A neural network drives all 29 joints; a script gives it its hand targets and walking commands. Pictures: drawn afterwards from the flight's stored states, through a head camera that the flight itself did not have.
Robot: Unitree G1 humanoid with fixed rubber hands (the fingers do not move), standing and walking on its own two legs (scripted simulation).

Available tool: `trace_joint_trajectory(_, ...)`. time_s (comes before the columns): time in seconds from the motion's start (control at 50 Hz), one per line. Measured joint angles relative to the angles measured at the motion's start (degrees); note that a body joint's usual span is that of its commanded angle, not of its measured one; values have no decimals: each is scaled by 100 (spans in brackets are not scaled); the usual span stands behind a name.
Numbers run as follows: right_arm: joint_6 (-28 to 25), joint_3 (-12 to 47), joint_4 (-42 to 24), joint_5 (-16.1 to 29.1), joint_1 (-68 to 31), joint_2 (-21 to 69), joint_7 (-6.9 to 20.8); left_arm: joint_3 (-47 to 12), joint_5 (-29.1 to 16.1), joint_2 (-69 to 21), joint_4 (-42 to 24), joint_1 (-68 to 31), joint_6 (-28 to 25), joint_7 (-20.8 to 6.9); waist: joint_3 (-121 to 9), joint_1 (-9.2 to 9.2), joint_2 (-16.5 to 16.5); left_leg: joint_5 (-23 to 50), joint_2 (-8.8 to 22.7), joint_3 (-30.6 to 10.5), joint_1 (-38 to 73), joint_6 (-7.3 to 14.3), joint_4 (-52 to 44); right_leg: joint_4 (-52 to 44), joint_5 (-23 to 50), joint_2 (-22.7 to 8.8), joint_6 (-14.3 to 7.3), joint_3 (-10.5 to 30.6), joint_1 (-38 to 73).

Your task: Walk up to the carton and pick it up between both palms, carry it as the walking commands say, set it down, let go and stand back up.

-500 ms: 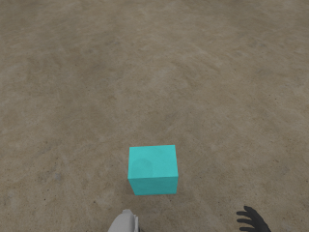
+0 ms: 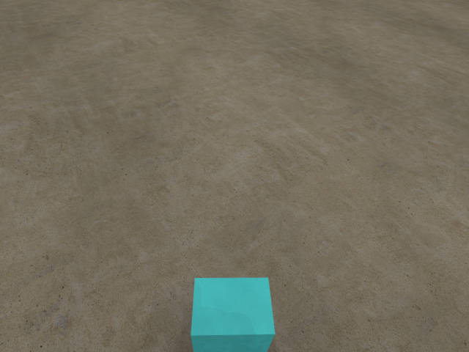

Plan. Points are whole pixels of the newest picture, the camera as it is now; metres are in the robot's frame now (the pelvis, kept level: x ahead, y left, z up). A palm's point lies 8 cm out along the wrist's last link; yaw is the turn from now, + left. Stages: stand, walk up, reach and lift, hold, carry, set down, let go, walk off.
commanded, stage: walk up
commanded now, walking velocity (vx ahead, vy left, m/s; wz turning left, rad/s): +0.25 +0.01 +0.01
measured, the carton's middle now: (230, 320) +0.41 +0.00 -0.62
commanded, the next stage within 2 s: none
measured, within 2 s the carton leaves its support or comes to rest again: neither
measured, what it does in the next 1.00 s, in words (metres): steps on the spot: right foot, then left foot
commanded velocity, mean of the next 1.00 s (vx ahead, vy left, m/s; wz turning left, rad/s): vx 0.11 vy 0.00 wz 0.00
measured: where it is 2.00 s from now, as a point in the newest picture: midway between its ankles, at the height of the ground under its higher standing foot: outside the picture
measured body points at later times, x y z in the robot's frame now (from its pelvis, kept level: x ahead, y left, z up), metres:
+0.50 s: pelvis +0.11 +0.04 -0.01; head +0.14 +0.05 +0.44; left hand +0.08 +0.31 -0.15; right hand +0.23 -0.22 -0.14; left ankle +0.15 +0.17 -0.73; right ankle +0.00 -0.14 -0.73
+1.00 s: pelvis +0.09 +0.02 +0.00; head +0.10 +0.03 +0.45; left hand +0.12 +0.27 -0.16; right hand +0.16 -0.25 -0.13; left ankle +0.15 +0.17 -0.73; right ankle +0.09 -0.14 -0.71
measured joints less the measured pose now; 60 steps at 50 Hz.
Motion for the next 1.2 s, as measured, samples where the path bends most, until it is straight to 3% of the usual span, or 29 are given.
trace_joint_trajectory(0.06,51,0,-1,0,-66,-20,0,0,0,0,117,20,-53,0,-139,5,-13,-190,-108,22,-42,0,74,-967,140,18,-73,-58,617)
trace_joint_trajectory(0.1,106,-2,5,0,-155,-78,0,-1,0,-60,168,52,-111,7,-162,1,48,-880,-179,13,-292,0,666,-1241,219,-42,-278,-77,705)
trace_joint_trajectory(0.16,111,-1,-2,0,-331,-108,0,0,0,-113,216,199,-201,42,-92,3,79,-1075,-233,12,-709,0,1754,-1490,413,-144,-351,-72,866)
trace_joint_trajectory(0.24,105,-1,-1,0,-551,-169,0,0,0,-128,263,330,-389,90,50,-2,94,-810,-224,5,-1271,0,2370,-1880,539,-407,-258,-75,1050)
trace_joint_trajectory(0.36,192,1,-3,0,-830,-180,2,-1,0,-136,387,645,-426,119,148,-4,152,-595,-71,1,-1607,-25,2445,-2050,385,-681,-86,-84,1335)
trace_joint_trajectory(0.46,72,1,-9,0,-1066,-122,19,-1,0,-139,443,712,-296,119,125,-9,160,-384,27,36,-1156,-31,1477,-2061,147,-568,69,-95,1551)
trace_joint_trajectory(0.5,-80,0,-9,1,-1025,-132,2,0,0,-140,441,708,-286,124,93,-16,215,591,82,33,-688,-50,594,-1804,-14,-429,98,-105,1524)
trace_joint_trajectory(0.54,-183,1,0,0,-922,-85,-48,2,0,-122,402,650,-264,146,43,-14,176,-458,170,8,-569,-93,573,-972,-461,-266,-28,-92,1172)
trace_joint_trajectory(0.6,-191,0,2,0,-715,99,-105,-1,0,-146,380,548,-169,152,61,-11,-21,-504,174,90,-422,-93,592,-188,-696,-16,-97,-52,750)
trace_joint_trajectory(0.68,-106,0,1,0,-417,108,-187,0,0,-202,298,350,-39,152,75,-8,8,-296,134,101,-132,-89,211,-137,-677,217,-99,-42,312)
trace_joint_trajectory(0.8,76,0,1,0,-325,119,-255,0,0,-202,290,221,209,149,114,-6,44,-231,47,109,-1,-52,118,-42,-409,225,-98,-40,-94)
trace_joint_trajectory(0.86,170,-2,1,0,-330,109,-366,0,0,-152,265,220,421,73,103,-9,69,-185,197,98,-33,-52,119,844,-387,264,-84,-41,-445)
trace_joint_trajectory(0.92,216,0,-1,0,-329,53,-396,-2,0,-140,250,223,469,5,101,-3,89,-164,406,83,-72,-52,118,995,-295,166,-84,-31,-505)
trace_joint_trajectory(0.96,221,1,-2,0,-322,7,-396,-2,-1,-147,227,219,411,-13,110,4,100,-136,481,47,-87,-68,117,648,-184,45,-85,-21,-289)
trace_joint_trajectory(1.04,258,3,-2,0,-336,13,-370,-1,0,-180,247,217,172,36,53,4,31,-87,343,-3,-165,-175,167,-1139,455,-215,-65,-20,620)
trace_joint_trajectory(1.1,338,2,0,0,-418,0,-320,-3,-1,-428,284,217,120,90,49,-1,216,-685,209,-201,-188,-176,295,-1279,491,-178,-145,-33,610)
trace_joint_trajectory(1.2,310,1,-3,0,-403,8,-259,-1,0,-533,283,216,-60,123,13,-4,232,-824,-55,-232,-239,-176,736,-1750,890,-166,-313,-38,564)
